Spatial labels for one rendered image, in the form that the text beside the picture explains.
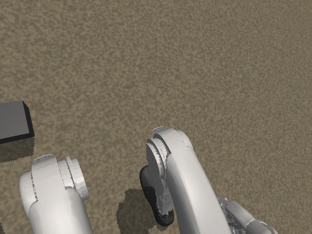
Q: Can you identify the right robot arm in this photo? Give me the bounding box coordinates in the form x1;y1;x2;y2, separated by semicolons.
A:
245;220;278;234

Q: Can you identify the carton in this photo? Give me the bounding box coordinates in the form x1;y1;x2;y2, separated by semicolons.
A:
0;100;35;144

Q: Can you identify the right robot hand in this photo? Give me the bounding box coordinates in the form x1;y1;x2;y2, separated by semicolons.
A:
216;195;256;234

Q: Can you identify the right robot foot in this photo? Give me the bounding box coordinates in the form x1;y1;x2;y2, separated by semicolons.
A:
139;165;174;227

